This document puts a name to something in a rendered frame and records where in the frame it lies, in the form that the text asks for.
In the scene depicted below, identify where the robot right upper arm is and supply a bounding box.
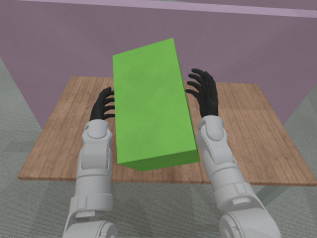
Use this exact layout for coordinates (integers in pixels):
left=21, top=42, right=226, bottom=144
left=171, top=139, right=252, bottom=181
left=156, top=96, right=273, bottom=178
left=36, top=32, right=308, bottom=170
left=219, top=207, right=281, bottom=238

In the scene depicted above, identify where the right robot forearm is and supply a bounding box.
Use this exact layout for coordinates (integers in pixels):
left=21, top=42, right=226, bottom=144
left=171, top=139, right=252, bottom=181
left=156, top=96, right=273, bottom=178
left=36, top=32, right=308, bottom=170
left=195, top=115, right=281, bottom=238

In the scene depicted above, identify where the left robot forearm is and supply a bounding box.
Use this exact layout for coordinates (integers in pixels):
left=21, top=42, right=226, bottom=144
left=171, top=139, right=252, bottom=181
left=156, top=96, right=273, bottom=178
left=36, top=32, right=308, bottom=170
left=62, top=119, right=114, bottom=238

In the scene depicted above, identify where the robot left hand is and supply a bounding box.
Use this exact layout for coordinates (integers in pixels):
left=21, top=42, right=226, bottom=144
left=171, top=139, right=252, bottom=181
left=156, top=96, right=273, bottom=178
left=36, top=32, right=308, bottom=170
left=89, top=86, right=116, bottom=121

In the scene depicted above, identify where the table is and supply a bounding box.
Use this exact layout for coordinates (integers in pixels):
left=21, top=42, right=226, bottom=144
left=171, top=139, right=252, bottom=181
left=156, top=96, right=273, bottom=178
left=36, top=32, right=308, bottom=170
left=17, top=75, right=317, bottom=207

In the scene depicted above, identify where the robot left upper arm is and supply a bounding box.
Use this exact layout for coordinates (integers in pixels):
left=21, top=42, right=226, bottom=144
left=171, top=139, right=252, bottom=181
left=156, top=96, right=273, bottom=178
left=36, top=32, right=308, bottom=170
left=63, top=220, right=119, bottom=238

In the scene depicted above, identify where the carton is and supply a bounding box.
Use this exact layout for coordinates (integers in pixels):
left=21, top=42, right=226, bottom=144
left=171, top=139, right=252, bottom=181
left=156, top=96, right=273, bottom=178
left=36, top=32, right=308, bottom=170
left=112, top=38, right=201, bottom=172

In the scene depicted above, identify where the robot right hand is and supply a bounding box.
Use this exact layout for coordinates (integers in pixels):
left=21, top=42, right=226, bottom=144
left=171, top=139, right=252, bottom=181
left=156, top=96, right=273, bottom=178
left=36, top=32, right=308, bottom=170
left=185, top=68, right=219, bottom=118

